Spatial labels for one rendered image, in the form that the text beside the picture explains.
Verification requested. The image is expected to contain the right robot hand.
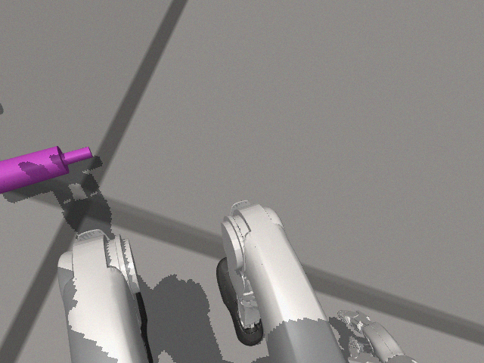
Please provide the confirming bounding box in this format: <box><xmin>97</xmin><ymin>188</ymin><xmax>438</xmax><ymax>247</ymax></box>
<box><xmin>337</xmin><ymin>310</ymin><xmax>405</xmax><ymax>363</ymax></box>

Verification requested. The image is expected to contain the left robot foot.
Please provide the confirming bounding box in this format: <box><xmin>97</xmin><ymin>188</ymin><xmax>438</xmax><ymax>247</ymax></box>
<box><xmin>136</xmin><ymin>292</ymin><xmax>153</xmax><ymax>363</ymax></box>

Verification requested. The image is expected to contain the right robot foot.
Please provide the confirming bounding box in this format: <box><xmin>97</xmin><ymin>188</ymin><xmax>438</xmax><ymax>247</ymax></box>
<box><xmin>216</xmin><ymin>257</ymin><xmax>263</xmax><ymax>346</ymax></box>

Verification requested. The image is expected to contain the bottle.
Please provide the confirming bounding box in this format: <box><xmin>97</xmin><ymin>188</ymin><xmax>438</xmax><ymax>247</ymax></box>
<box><xmin>0</xmin><ymin>146</ymin><xmax>93</xmax><ymax>194</ymax></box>

